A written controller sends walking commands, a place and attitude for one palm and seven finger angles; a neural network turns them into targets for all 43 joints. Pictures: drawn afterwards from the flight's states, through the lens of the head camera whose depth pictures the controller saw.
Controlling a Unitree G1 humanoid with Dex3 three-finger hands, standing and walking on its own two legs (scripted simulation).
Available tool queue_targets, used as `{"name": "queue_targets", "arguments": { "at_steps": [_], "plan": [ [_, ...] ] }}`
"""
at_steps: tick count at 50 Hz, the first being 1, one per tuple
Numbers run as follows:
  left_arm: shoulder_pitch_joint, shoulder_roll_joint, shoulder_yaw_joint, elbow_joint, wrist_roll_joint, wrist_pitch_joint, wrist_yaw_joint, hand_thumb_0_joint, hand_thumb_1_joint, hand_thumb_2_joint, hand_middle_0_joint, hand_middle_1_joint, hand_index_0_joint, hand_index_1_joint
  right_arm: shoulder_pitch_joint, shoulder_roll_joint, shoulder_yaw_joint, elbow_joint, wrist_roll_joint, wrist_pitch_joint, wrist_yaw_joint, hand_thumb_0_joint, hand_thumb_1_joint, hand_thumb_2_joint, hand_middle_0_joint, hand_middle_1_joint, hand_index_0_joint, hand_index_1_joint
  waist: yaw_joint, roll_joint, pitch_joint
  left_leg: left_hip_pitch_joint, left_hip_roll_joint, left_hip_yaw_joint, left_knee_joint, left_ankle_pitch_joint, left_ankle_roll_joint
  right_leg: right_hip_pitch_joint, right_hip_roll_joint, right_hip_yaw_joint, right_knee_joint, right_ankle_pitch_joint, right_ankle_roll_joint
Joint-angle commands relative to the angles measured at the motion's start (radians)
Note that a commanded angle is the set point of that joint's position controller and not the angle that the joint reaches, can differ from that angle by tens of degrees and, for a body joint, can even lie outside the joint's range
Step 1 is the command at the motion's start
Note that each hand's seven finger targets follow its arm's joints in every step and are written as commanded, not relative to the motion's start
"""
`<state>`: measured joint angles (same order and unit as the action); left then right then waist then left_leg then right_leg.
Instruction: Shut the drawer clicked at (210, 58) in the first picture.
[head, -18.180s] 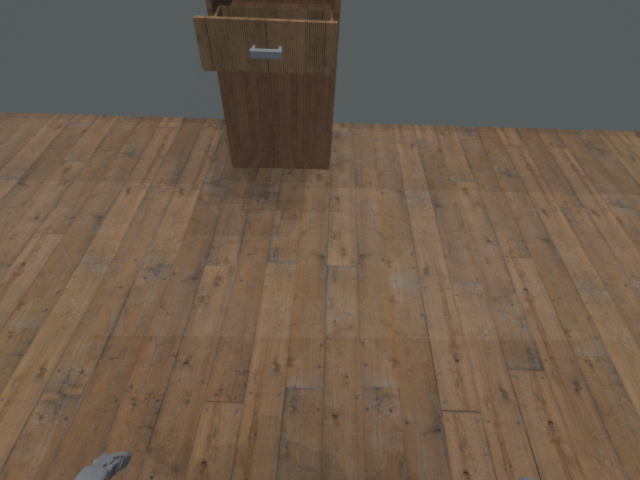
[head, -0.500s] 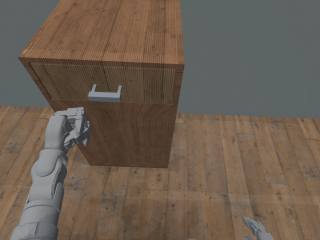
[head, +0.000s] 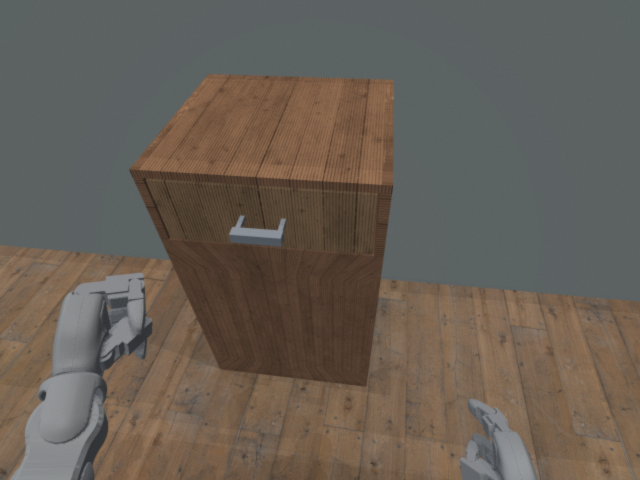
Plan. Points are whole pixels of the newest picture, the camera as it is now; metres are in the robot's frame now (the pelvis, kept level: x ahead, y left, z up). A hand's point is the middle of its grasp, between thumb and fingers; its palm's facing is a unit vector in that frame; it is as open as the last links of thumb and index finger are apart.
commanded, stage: draw the hand back to the body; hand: left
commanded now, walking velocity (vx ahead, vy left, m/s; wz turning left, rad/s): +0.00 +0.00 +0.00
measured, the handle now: (259, 229) +0.57 +0.18 -0.05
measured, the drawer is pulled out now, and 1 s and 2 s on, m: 0.00 0.00 0.00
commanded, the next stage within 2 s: step back with the hand held close in 0.44 s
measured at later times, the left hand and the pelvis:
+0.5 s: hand (81, 366) +0.17 +0.23 +0.16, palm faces +0.41 -0.83 -0.38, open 3.3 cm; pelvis -0.01 -0.01 +0.00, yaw +0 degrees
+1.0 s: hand (52, 384) +0.16 +0.25 +0.16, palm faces +0.28 -0.81 -0.51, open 3.2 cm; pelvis -0.04 +0.02 +0.00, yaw -1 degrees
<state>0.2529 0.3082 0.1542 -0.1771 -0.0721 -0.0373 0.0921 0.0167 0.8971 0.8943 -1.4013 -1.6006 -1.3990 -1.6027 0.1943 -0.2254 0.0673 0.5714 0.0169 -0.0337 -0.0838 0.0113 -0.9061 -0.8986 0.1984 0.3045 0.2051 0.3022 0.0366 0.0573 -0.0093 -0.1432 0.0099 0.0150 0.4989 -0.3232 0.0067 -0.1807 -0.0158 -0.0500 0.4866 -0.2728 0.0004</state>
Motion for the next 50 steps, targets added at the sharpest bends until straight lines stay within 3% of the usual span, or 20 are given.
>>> {"name": "queue_targets", "arguments": {
  "at_steps": [1, 3, 11, 13, 16, 17, 21, 24, 28, 29, 30, 31, 32, 33, 35, 38, 42, 45, 48, 50],
  "plan": [
    [-0.041, 0.189, 0.155, -0.325, 0.001, -0.076, 0.015, 0.000, 0.900, 0.900, -1.400, -1.600, -1.400, -1.600, -0.120, -0.106, -0.054, -0.145, -0.011, -0.078, 0.001, 0.000, -0.900, -0.900, 0.200, 0.300, 0.200, 0.300, 0.010, -0.024, -0.110, 0.011, 0.006, -0.009, -0.099, 0.312, 0.019, 0.116, 0.011, 0.013, -0.083, 0.266, -0.028],
    [0.014, 0.182, 0.170, -0.362, -0.002, -0.077, 0.013, 0.000, 0.900, 0.900, -1.400, -1.600, -1.400, -1.600, -0.121, -0.100, -0.057, -0.143, -0.012, -0.082, 0.006, 0.000, -0.900, -0.900, 0.200, 0.300, 0.200, 0.300, 0.010, -0.034, -0.094, 0.013, 0.009, -0.002, -0.103, 0.318, 0.022, 0.123, 0.006, 0.016, -0.088, 0.278, -0.024],
    [0.184, 0.210, 0.246, -0.510, 0.002, -0.102, 0.020, 0.000, 0.900, 0.900, -1.400, -1.600, -1.400, -1.600, -0.121, -0.095, -0.069, -0.139, -0.013, -0.124, 0.011, 0.000, -0.900, -0.900, 0.200, 0.300, 0.200, 0.300, 0.025, 0.022, -0.044, 0.022, 0.010, 0.002, -0.107, 0.294, 0.017, 0.108, 0.014, 0.024, -0.120, 0.248, -0.026],
    [0.215, 0.222, 0.268, -0.557, 0.001, -0.114, 0.025, 0.000, 0.900, 0.900, -1.400, -1.600, -1.400, -1.600, -0.119, -0.093, -0.072, -0.145, -0.011, -0.135, 0.009, 0.000, -0.900, -0.900, 0.200, 0.300, 0.200, 0.300, 0.028, 0.016, -0.047, 0.019, 0.013, 0.000, -0.109, 0.276, 0.017, 0.109, 0.010, 0.023, -0.112, 0.233, -0.024],
    [0.210, 0.159, 0.219, -0.462, 0.006, -0.105, 0.020, 0.000, 0.900, 0.900, -1.400, -1.600, -1.400, -1.600, -0.111, -0.095, -0.077, -0.121, -0.012, -0.138, 0.007, 0.000, -0.900, -0.900, 0.200, 0.300, 0.200, 0.300, 0.010, -0.047, 0.044, 0.008, 0.013, 0.003, -0.109, 0.234, 0.021, 0.047, 0.015, 0.023, -0.142, 0.182, -0.020],
    [0.190, 0.162, 0.218, -0.455, 0.005, -0.107, 0.022, 0.000, 0.900, 0.900, -1.400, -1.600, -1.400, -1.600, -0.107, -0.100, -0.078, -0.120, -0.012, -0.139, 0.004, 0.000, -0.900, -0.900, 0.200, 0.300, 0.200, 0.300, 0.005, -0.053, 0.054, 0.001, 0.013, 0.003, -0.113, 0.209, 0.025, 0.043, 0.009, 0.025, -0.144, 0.156, -0.018],
    [0.157, 0.180, 0.230, -0.461, 0.014, -0.121, 0.030, 0.000, 0.900, 0.900, -1.400, -1.600, -1.400, -1.600, -0.110, -0.102, -0.080, -0.115, -0.013, -0.146, -0.004, 0.000, -0.900, -0.900, 0.200, 0.300, 0.200, 0.300, 0.013, -0.021, 0.033, 0.013, 0.009, -0.004, -0.119, 0.171, 0.027, 0.044, 0.008, 0.029, -0.150, 0.099, -0.021],
    [0.167, 0.190, 0.241, -0.506, 0.016, -0.133, 0.036, 0.000, 0.900, 0.900, -1.400, -1.600, -1.400, -1.600, -0.112, -0.094, -0.078, -0.119, -0.017, -0.161, -0.004, 0.000, -0.900, -0.900, 0.200, 0.300, 0.200, 0.300, 0.024, 0.008, -0.038, 0.033, 0.008, -0.004, -0.117, 0.203, 0.026, 0.085, 0.002, 0.028, -0.127, 0.141, -0.022],
    [0.186, 0.200, 0.249, -0.528, 0.017, -0.132, 0.042, 0.000, 0.900, 0.900, -1.400, -1.600, -1.400, -1.600, -0.115, -0.092, -0.074, -0.117, -0.019, -0.177, -0.002, 0.000, -0.900, -0.900, 0.200, 0.300, 0.200, 0.300, 0.030, 0.026, -0.044, 0.025, 0.008, -0.006, -0.119, 0.233, 0.021, 0.107, 0.002, 0.028, -0.118, 0.179, -0.024],
    [0.051, 0.334, 0.402, -0.598, 0.015, -0.187, 0.048, 0.000, 0.900, 0.900, -1.400, -1.600, -1.400, -1.600, -0.100, -0.126, -0.083, -0.142, -0.021, -0.148, 0.004, 0.000, -0.900, -0.900, 0.200, 0.300, 0.200, 0.300, -0.017, -0.023, 0.059, -0.069, 0.018, -0.015, -0.101, 0.153, 0.040, 0.015, -0.045, 0.156, -0.189, 0.216, -0.027],
    [0.168, 0.261, 0.362, -0.471, 0.019, -0.192, 0.040, 0.000, 0.900, 0.900, -1.400, -1.600, -1.400, -1.600, -0.093, -0.106, -0.089, -0.113, -0.022, -0.130, 0.005, 0.000, -0.900, -0.900, 0.200, 0.300, 0.200, 0.300, -0.021, -0.085, 0.064, -0.056, 0.013, -0.022, -0.081, 0.139, 0.039, -0.010, -0.072, 0.163, -0.210, 0.197, -0.033],
    [0.175, 0.258, 0.348, -0.476, 0.024, -0.197, 0.036, 0.000, 0.900, 0.900, -1.400, -1.600, -1.400, -1.600, -0.101, -0.111, -0.094, -0.122, -0.024, -0.119, 0.007, 0.000, -0.900, -0.900, 0.200, 0.300, 0.200, 0.300, -0.021, -0.081, 0.085, -0.058, 0.009, -0.023, -0.077, 0.152, 0.036, -0.032, -0.076, 0.173, -0.226, 0.213, -0.037],
    [0.239, 0.208, 0.318, -0.417, 0.026, -0.192, 0.032, 0.000, 0.900, 0.900, -1.400, -1.600, -1.400, -1.600, -0.094, -0.104, -0.094, -0.115, -0.025, -0.105, 0.010, 0.000, -0.900, -0.900, 0.200, 0.300, 0.200, 0.300, -0.027, -0.091, 0.066, -0.044, 0.016, -0.020, -0.081, 0.172, 0.033, -0.030, -0.076, 0.159, -0.218, 0.213, -0.034],
    [0.256, 0.182, 0.289, -0.426, 0.028, -0.197, 0.028, 0.000, 0.900, 0.900, -1.400, -1.600, -1.400, -1.600, -0.094, -0.112, -0.098, -0.119, -0.028, -0.094, 0.013, 0.000, -0.900, -0.900, 0.200, 0.300, 0.200, 0.300, -0.030, -0.063, 0.044, -0.045, 0.024, -0.017, -0.092, 0.206, 0.032, -0.012, -0.070, 0.135, -0.197, 0.246, -0.027],
    [0.302, 0.167, 0.277, -0.417, 0.027, -0.201, 0.027, 0.000, 0.900, 0.900, -1.400, -1.600, -1.400, -1.600, -0.095, -0.119, -0.109, -0.124, -0.026, -0.078, 0.017, 0.000, -0.900, -0.900, 0.200, 0.300, 0.200, 0.300, -0.031, -0.033, -0.012, -0.049, 0.038, -0.018, -0.114, 0.260, 0.034, 0.025, -0.060, 0.104, -0.158, 0.289, -0.015],
    [0.352, 0.192, 0.297, -0.465, 0.028, -0.212, 0.032, 0.000, 0.900, 0.900, -1.400, -1.600, -1.400, -1.600, -0.105, -0.118, -0.118, -0.141, -0.022, -0.061, 0.017, 0.000, -0.900, -0.900, 0.200, 0.300, 0.200, 0.300, -0.026, -0.019, -0.109, -0.049, 0.051, -0.022, -0.123, 0.361, 0.036, 0.086, -0.051, 0.071, -0.100, 0.381, -0.003],
    [0.393, 0.251, 0.352, -0.551, 0.025, -0.220, 0.046, 0.000, 0.900, 0.900, -1.400, -1.600, -1.400, -1.600, -0.111, -0.112, -0.127, -0.172, -0.014, -0.043, 0.010, 0.000, -0.900, -0.900, 0.200, 0.300, 0.200, 0.300, -0.016, -0.045, -0.202, -0.080, 0.055, -0.035, -0.105, 0.443, 0.032, 0.151, -0.046, 0.063, -0.040, 0.483, 0.003],
    [0.391, 0.261, 0.359, -0.592, 0.024, -0.226, 0.054, 0.000, 0.900, 0.900, -1.400, -1.600, -1.400, -1.600, -0.106, -0.113, -0.129, -0.183, -0.013, -0.040, 0.003, 0.000, -0.900, -0.900, 0.200, 0.300, 0.200, 0.300, -0.021, -0.021, -0.189, -0.129, 0.059, -0.041, -0.104, 0.420, 0.035, 0.150, -0.042, 0.066, -0.013, 0.495, 0.008],
    [0.394, 0.250, 0.353, -0.597, 0.029, -0.228, 0.056, 0.000, 0.900, 0.900, -1.400, -1.600, -1.400, -1.600, -0.095, -0.120, -0.131, -0.182, -0.015, -0.044, -0.003, 0.000, -0.900, -0.900, 0.200, 0.300, 0.200, 0.300, -0.024, 0.043, -0.159, -0.186, 0.075, -0.059, -0.131, 0.376, 0.044, 0.148, -0.019, 0.058, 0.022, 0.439, 0.015],
    [0.385, 0.236, 0.343, -0.579, 0.035, -0.229, 0.057, 0.000, 0.900, 0.900, -1.400, -1.600, -1.400, -1.600, -0.095, -0.124, -0.132, -0.180, -0.017, -0.049, -0.003, 0.000, -0.900, -0.900, 0.200, 0.300, 0.200, 0.300, -0.026, 0.067, -0.115, -0.270, 0.092, -0.074, -0.164, 0.273, 0.058, 0.159, -0.006, 0.060, 0.055, 0.378, 0.018]
  ]
}}
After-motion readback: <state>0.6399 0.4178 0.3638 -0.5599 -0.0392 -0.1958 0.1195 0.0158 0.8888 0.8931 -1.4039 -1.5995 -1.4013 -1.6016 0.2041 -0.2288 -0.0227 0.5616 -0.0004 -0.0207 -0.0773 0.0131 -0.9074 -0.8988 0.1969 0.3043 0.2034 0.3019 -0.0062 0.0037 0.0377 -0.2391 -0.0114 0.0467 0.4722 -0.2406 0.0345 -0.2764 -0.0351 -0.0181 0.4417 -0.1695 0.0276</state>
